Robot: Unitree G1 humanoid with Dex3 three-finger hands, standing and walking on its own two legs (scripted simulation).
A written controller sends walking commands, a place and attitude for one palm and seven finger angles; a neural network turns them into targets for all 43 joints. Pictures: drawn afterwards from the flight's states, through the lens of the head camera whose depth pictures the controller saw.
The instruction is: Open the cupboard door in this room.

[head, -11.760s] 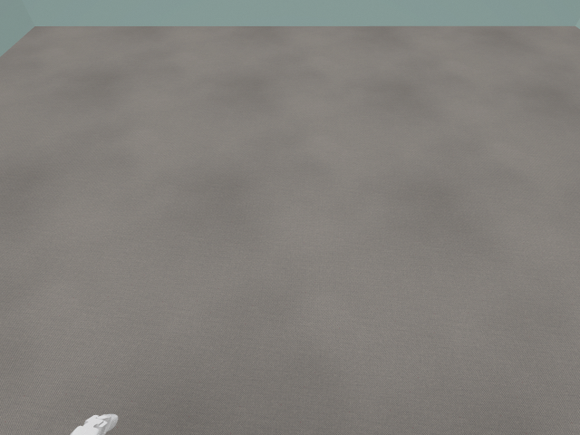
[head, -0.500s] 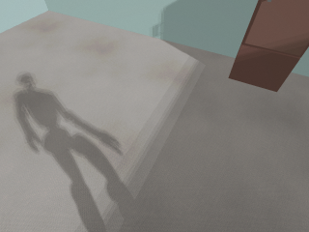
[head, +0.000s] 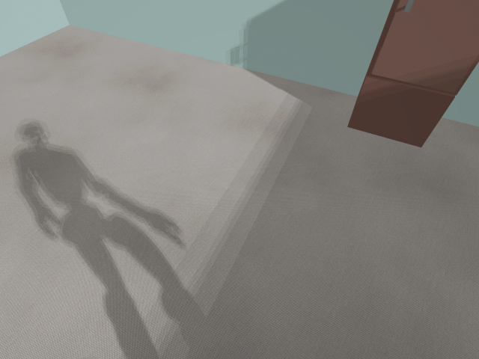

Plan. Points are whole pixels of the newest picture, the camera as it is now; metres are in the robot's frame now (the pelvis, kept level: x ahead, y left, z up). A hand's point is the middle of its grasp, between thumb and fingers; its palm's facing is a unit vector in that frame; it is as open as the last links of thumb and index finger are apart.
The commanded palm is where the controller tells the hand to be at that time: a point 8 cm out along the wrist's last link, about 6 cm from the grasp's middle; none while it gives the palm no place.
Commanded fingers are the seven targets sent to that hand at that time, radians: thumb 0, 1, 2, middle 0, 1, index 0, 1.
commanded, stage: stand and wait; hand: left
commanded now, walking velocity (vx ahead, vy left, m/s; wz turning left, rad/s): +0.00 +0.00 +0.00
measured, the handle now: out of the picture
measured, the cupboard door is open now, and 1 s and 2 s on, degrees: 0 0 0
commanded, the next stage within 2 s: turn or walk to find it in 0.06 s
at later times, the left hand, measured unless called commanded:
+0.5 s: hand out of the picture +0.00 +0.22 -0.19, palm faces +0.11 -0.96 -0.25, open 7.4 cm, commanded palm none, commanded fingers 0.00 0.90 0.90 -0.20 -0.30 -0.20 -0.30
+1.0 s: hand out of the picture -0.06 +0.16 -0.15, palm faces +0.35 -0.89 -0.30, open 7.4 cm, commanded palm none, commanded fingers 0.00 0.90 0.90 -0.20 -0.30 -0.20 -0.30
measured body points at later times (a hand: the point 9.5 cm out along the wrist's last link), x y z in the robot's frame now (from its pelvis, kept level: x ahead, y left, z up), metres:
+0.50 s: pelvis -0.03 +0.00 -0.02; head +0.00 +0.01 +0.43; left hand -0.01 +0.27 -0.17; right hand +0.04 -0.24 -0.17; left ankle -0.05 +0.12 -0.75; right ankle -0.02 -0.13 -0.75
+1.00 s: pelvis -0.07 -0.06 -0.01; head -0.03 -0.09 +0.44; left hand -0.07 +0.20 -0.13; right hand +0.07 -0.31 -0.17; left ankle -0.11 +0.09 -0.67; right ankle -0.03 -0.15 -0.75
